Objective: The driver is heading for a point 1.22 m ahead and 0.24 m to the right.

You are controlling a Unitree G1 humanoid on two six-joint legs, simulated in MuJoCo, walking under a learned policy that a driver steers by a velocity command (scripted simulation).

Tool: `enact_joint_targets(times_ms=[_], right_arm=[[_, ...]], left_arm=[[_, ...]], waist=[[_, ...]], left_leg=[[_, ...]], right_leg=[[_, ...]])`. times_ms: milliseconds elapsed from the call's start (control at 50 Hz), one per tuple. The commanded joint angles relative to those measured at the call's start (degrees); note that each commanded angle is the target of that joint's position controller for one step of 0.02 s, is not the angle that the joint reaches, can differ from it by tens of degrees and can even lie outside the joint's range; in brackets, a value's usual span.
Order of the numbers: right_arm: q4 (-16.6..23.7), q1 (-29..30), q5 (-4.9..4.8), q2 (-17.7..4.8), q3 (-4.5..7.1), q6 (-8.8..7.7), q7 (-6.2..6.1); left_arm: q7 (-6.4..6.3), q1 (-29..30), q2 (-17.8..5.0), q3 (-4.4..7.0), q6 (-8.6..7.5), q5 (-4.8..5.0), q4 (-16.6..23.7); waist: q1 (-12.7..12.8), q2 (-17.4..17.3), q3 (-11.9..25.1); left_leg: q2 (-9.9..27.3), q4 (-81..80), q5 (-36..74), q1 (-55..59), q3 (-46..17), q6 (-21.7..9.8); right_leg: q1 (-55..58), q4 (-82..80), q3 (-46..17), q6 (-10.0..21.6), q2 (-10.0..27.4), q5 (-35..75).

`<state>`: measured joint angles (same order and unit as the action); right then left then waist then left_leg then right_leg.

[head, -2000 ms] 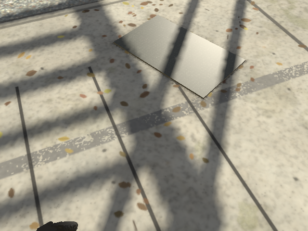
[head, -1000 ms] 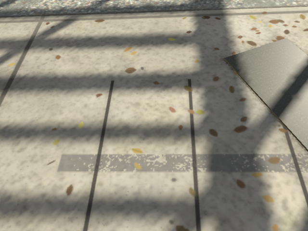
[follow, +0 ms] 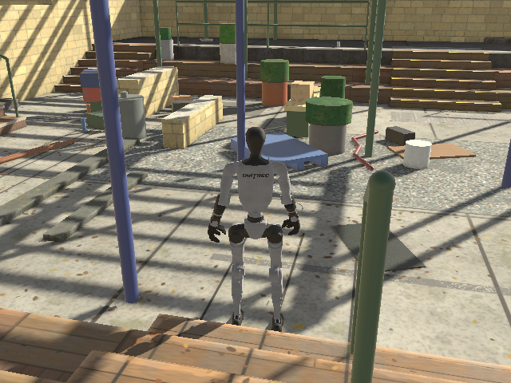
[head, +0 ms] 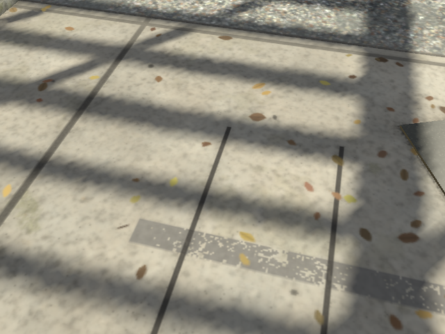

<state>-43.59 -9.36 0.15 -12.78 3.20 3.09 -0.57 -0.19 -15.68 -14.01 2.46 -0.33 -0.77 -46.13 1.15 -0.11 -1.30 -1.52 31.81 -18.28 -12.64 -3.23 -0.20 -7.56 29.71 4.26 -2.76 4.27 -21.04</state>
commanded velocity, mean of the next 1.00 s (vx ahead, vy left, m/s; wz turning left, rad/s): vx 0.18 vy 0.00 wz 0.00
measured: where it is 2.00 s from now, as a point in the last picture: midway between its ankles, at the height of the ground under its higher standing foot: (250, 260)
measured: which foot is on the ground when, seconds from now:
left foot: down 0.00-1.00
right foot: down 0.00-0.66, up 0.68-1.00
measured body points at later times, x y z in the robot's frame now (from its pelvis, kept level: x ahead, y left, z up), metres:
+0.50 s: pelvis -0.01 -0.01 +0.00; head +0.00 -0.01 +0.45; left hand +0.02 +0.24 -0.14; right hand +0.07 -0.27 -0.15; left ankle -0.01 +0.12 -0.73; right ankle -0.06 -0.14 -0.73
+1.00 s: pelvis +0.15 +0.00 +0.00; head +0.18 +0.01 +0.45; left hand +0.37 +0.23 -0.09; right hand +0.06 -0.23 -0.14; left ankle +0.01 +0.11 -0.73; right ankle +0.33 -0.14 -0.69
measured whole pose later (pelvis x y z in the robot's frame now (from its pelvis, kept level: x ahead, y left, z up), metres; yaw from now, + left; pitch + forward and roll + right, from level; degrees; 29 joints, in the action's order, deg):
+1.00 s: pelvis +0.15 +0.00 +0.00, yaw +0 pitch +1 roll +1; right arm -61.3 -26.3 -1.0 -10.5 1.3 -3.7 -1.3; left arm 1.7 -2.7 -13.2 2.9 -3.6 1.5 -43.7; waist -4.9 2.0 -1.7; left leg -1.6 11.3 -18.7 6.0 2.2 -1.3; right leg -37.9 40.5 0.4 0.4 4.6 -0.8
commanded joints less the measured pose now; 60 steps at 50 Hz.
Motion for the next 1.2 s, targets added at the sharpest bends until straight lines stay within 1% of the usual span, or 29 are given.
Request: enact_joint_targets(times_ms=[20, 220, 420, 460, 500, 520, 540, 560, 580, 620, 640, 660, 680, 700, 720, 760, 800, 840, 880, 920, 1020, 1060, 1080, 1100, 1120, 1140, 1160, 1180, 1200], right_arm=[[2.28, 1.65, -0.05, -5.9, 1.43, -0.75, -0.57], [-3.36, 0.88, -0.2, -5.56, 1.51, -0.84, -1.47], [-9.36, 0.68, -0.12, -5.02, 1.18, -0.6, -1.24], [-10.69, -0.4, -0.61, -4.91, 1.3, -0.44, -1.42], [-10.37, 0.21, -1.19, -4.38, 1.38, -1.04, -1.29], [-9.22, 2.2, -1.74, -3.98, 1.35, -2.11, -0.92], [-7.47, 5.38, -2.33, -3.48, 1.06, -3.46, -0.46], [-6.84, 6.41, -2.71, -3.24, 0.97, -4.55, -0.14], [-6.94, 5.97, -2.75, -2.98, 0.88, -5.22, 0.23], [-10.1, -2.62, -2.7, -2.19, 1.13, -6.01, 0.65], [-14.19, -10.1, -2.22, -3.87, 2.24, -5.94, 0.7], [-16.24, -17.78, -1.95, -7.69, 3.68, -6.14, 0.59], [-17.31, -25.54, -2.19, -14.81, 5.22, -6.92, 1.09], [-16.11, -21.14, -0.83, -10.48, 3.05, -8.39, 1.32], [-15.24, -17.32, -0.84, -7.18, 1.86, -9.19, 1.15], [-13.77, -11.94, -1.08, -5.03, 0.63, -9.27, 1.34], [-14.32, -12.94, -0.6, -3.1, -0.32, -8.28, 1.05], [-15.14, -15.6, -0.73, -4.55, -0.36, -7.62, 0.1], [-15.22, -15.62, -0.64, -6.17, -0.43, -7.43, -0.61], [-15.12, -15.67, -0.64, -7.03, -0.46, -7.14, -1.17], [-16.84, -18.67, -1.86, -8.31, 0.26, -7.36, -1.04], [-16.6, -17.19, -1.67, -9.19, 0.74, -7.2, -1.15], [-16.13, -15.77, -1.36, -10.46, 1.16, -6.98, -1.16], [-15.78, -14.63, -0.94, -10.5, 1.18, -6.49, -1.12], [-14.71, -13.59, -0.37, -9.49, 0.69, -6.21, -1.09], [-13.9, -22.77, -0.14, 0.08, -1.87, -7.05, -0.33], [-14.94, -21.28, -1.75, -3.31, -1.16, -9.07, 0.39], [-11.96, -14.2, -3.56, -7.79, 0.28, -9.99, 0.35], [-10.71, -9.95, -3.51, -8.04, 0.2, -10.46, 0.15]], left_arm=[[-0.45, -1.97, -6.33, 1.57, -0.66, 0.04, 2.14], [-1.21, -3.64, -5.32, 1.34, -0.99, 0.24, -1.0], [-1.51, -5.88, -4.0, 0.8, -1.13, 0.28, -3.85], [-1.83, -7.67, -5.01, 1.32, -0.77, 0.8, -4.91], [-2.35, -8.16, -7.1, 2.01, -0.62, 1.62, -4.48], [-2.55, -9.88, -8.81, 2.57, -0.95, 2.11, -4.71], [-2.74, -10.15, -10.41, 3.18, -1.44, 2.67, -4.95], [-2.8, -9.22, -10.21, 3.17, -2.16, 2.28, -4.65], [-2.6, -7.93, -9.68, 3.11, -2.76, 2.0, -4.28], [-1.9, -3.43, -9.02, 2.95, -2.77, 3.09, -3.53], [-1.65, -2.25, -8.19, 2.72, -2.74, 2.73, -3.1], [-1.48, 0.35, -5.58, 1.8, -3.06, 2.03, -1.71], [-1.78, 3.12, -2.83, 1.07, -3.98, 2.96, 2.15], [-1.61, 4.83, -4.05, 1.61, -5.17, 4.64, 3.02], [-1.01, 3.26, -4.16, 1.67, -5.87, 5.48, 2.59], [-0.45, 0.93, -4.84, 2.28, -6.16, 3.46, 0.76], [0.74, 1.08, -4.09, 2.63, -5.42, 2.36, 0.32], [1.49, 3.44, -2.36, 2.07, -4.44, 2.04, 1.18], [1.47, 9.7, -1.26, 1.39, -3.95, 1.56, 3.75], [1.64, 15.6, 0.14, 0.49, -4.0, 1.77, 5.93], [2.64, 20.8, -2.49, 0.72, -4.17, 2.5, 8.23], [2.99, 18.83, -4.37, 1.42, -4.55, 2.52, 8.12], [2.92, 14.45, -6.15, 2.26, -4.63, 2.35, 6.93], [2.73, 4.98, -8.18, 3.6, -4.6, 2.49, 3.78], [2.3, -6.17, -10.53, 4.62, -4.37, 2.49, 0.57], [2.57, -11.89, -16.7, 5.63, -4.54, 1.39, -1.32], [2.92, -11.14, -11.0, 4.05, -4.75, 1.63, -1.57], [2.94, -4.27, -8.73, 3.07, -5.28, 1.62, -1.16], [2.98, 1.05, -6.94, 2.49, -5.47, 1.17, -0.16]], waist=[[0.09, -0.32, 1.67], [-0.2, -0.21, -0.02], [-0.46, -0.03, -0.75], [-0.33, 1.48, -0.24], [0.18, 7.05, -4.68], [1.02, 10.47, -7.93], [1.46, 11.96, -12.27], [0.94, 10.97, -13.94], [0.27, 10.57, -13.59], [-4.2, 7.13, -9.58], [-6.36, 4.81, -5.82], [-9.31, -3.83, -3.33], [-11.58, -20.96, 0.78], [-8.69, -12.05, -0.6], [-5.97, -8.13, -4.0], [-2.32, -1.85, -4.01], [-1.86, -3.99, -2.16], [-2.33, -3.48, -2.38], [-3.21, -2.74, -4.73], [-4.61, -3.91, -6.11], [-4.61, -5.03, -7.8], [-1.78, -6.06, -5.31], [0.91, -6.96, -1.76], [5.79, -6.56, 3.68], [10.49, -3.88, 9.91], [5.68, 14.52, 21.55], [6.44, 13.89, 24.49], [4.81, 11.39, 11.62], [2.97, 5.29, 6.5]], left_leg=[[3.17, -3.36, 22.64, 3.73, -2.97, -1.68], [2.9, -4.06, 20.22, 3.81, -2.17, -0.56], [2.48, -4.1, 18.66, 3.35, -1.4, 0.11], [-0.34, -1.39, 4.02, 1.79, 1.79, -0.36], [-2.66, 5.22, -13.34, -6.04, 5.68, -0.73], [-2.15, 11.28, -13.09, -11.43, 7.39, -0.85], [0.9, 15.75, -10.27, -15.51, 5.66, -1.67], [3.08, 16.7, -10.19, -18.23, 3.91, -2.53], [4.43, 14.1, -11.65, -18.58, 3.1, -3.33], [2.32, -0.41, -4.79, -1.8, 6.61, -4.42], [-1.51, -1.37, 0.84, 9.81, 9.1, -3.39], [4.45, -6.75, -2.84, 16.41, -2.26, -5.63], [19.2, -19.84, -9.98, 22.1, -33.76, -16.41], [24.06, -22.51, -9.02, 21.86, -41.97, -19.6], [23.31, -21.07, -4.64, 21.82, -35.38, -18.1], [19.38, -19.45, 7.78, 20.24, -21.33, -12.96], [14.99, -19.93, 17.84, 17.34, -11.87, -9.87], [14.02, -21.19, 23.76, 15.58, -7.45, -10.42], [13.15, -22.89, 25.86, 12.28, -4.21, -10.56], [11.75, -24.29, 23.48, 8.87, -1.44, -9.86], [15.55, -23.73, 23.12, 13.62, -0.49, -9.31], [16.57, -18.97, 34.4, 16.48, 0.27, -8.03], [16.29, -13.48, 45.16, 17.19, 1.13, -7.3], [14.16, -2.6, 52.91, 15.27, 3.07, -6.15], [11.48, 13.49, 45.16, 3.67, 4.3, -4.16], [0.12, 38.62, 4.6, -16.92, 4.44, -0.87], [-1.48, 46.22, -12.5, -23.04, -5.32, -2.0], [1.81, 48.33, -9.44, -28.61, -3.86, -3.08], [4.91, 46.05, -4.26, -26.89, -2.81, -3.93]], right_leg=[[-3.1, -4.34, -0.7, -0.29, 0.62, 13.34], [-3.47, -5.49, -0.43, -0.43, 0.16, 11.64], [-4.46, -5.21, 0.06, 0.19, -0.31, 11.24], [-4.61, -5.67, -0.02, 1.69, -0.88, -2.77], [-7.37, -10.98, -8.38, 6.82, 4.3, -23.67], [-7.43, -16.04, -16.42, 10.61, 10.4, -31.29], [-9.64, -19.58, -24.52, 14.18, 16.47, -32.48], [-9.38, -20.35, -27.19, 15.37, 18.68, -28.4], [-7.8, -19.07, -25.56, 14.55, 18.41, -23.3], [-12.98, -13.48, -15.73, 10.21, 12.91, -15.72], [-17.67, -7.41, -10.05, 8.13, 8.27, -11.11], [-23.57, 9.42, -1.79, 4.21, 2.19, -3.13], [-34.15, 31.92, 0.12, 1.24, -6.43, -9.11], [-41.04, 43.0, -10.65, 3.03, -4.76, -12.2], [-45.53, 46.58, -12.98, 5.27, -3.05, -7.45], [-45.18, 42.21, -11.63, 7.21, 1.48, 3.66], [-39.06, 37.63, -8.32, 6.13, 2.95, 9.27], [-37.9, 34.24, -5.89, 4.02, 2.27, 12.35], [-37.24, 25.42, -4.51, 2.73, 1.88, 15.82], [-33.06, 15.11, -2.71, 2.31, 0.29, 20.36], [-29.04, 4.73, -3.17, 4.97, -0.97, 20.93], [-23.64, 3.26, -2.9, 7.18, -2.47, 18.32], [-17.38, 3.92, -1.53, 8.3, -4.34, 16.77], [-5.81, 3.44, -0.09, 9.98, -6.68, 16.71], [11.71, 4.43, -5.51, 12.47, -2.48, 16.91], [31.92, -3.34, -35.58, 22.16, 14.5, 0.24], [31.5, -15.33, -51.75, 23.0, 17.42, -7.3], [22.17, -16.46, -43.5, 19.66, 15.94, -5.77], [12.71, -17.03, -34.94, 18.21, 13.88, 0.82]])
